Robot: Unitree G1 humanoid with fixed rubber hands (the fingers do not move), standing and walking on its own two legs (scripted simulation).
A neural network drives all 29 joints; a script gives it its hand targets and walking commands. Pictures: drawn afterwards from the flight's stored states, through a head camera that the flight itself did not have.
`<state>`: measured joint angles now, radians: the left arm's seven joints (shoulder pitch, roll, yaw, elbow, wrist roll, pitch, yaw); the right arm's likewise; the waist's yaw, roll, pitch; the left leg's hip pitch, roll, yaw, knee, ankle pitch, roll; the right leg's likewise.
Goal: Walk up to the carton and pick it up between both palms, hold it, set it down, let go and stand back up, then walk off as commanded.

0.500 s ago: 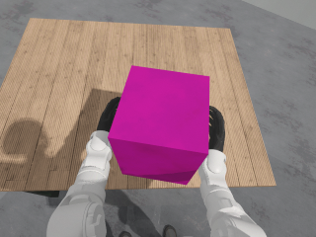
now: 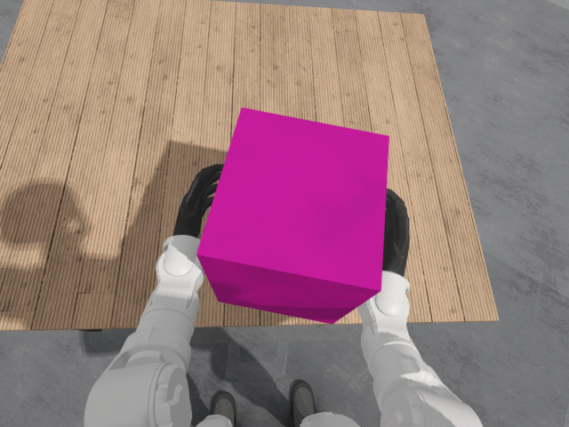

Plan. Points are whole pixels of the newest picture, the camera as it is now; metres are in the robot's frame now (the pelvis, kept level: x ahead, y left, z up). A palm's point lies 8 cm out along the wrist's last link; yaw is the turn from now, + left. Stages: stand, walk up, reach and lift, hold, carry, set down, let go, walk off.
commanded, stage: set down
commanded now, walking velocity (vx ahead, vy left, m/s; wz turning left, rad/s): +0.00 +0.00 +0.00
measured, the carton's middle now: (292, 229) +0.38 -0.04 -0.06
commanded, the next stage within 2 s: none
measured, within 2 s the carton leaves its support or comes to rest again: rests again in 1.00 s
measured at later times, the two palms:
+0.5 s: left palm (194, 222) +0.39 +0.11 -0.04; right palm (392, 256) +0.33 -0.18 -0.04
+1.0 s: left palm (194, 223) +0.39 +0.11 -0.04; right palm (392, 256) +0.33 -0.18 -0.04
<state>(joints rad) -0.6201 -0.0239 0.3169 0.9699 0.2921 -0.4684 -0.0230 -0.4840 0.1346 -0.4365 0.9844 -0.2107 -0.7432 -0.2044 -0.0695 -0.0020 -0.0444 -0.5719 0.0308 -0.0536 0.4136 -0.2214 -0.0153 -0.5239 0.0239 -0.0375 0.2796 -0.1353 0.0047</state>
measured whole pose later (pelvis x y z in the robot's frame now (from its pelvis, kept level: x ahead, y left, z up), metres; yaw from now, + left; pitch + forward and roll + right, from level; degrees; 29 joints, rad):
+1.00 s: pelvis -0.03 +0.00 +0.00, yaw +0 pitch +23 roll -1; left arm -0.74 0.00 0.38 1.11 0.33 -0.48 0.00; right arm -0.61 0.09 -0.51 1.12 -0.27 -0.72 -0.21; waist -0.07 0.00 -0.07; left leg -0.66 0.02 -0.04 0.44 -0.19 -0.02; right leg -0.64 0.01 -0.03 0.37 -0.14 0.00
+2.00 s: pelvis -0.08 +0.00 -0.03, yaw -1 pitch +22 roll -2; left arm -0.80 0.13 0.26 1.24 0.12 -0.42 -0.01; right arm -0.65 0.07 -0.40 1.25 -0.17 -0.63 -0.24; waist -0.07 0.00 -0.13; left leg -0.82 0.02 -0.04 0.67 -0.23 -0.02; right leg -0.80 0.02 -0.03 0.58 -0.16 0.00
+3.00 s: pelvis -0.09 +0.01 -0.02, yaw -1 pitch +12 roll -2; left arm -0.44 0.13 0.16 1.13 -0.02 -0.40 -0.09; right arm -0.18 0.07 -0.10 1.05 -0.06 -0.69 -0.27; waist -0.07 0.00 -0.15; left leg -0.65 0.02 -0.04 0.67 -0.23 -0.02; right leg -0.63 0.02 -0.03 0.57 -0.16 0.00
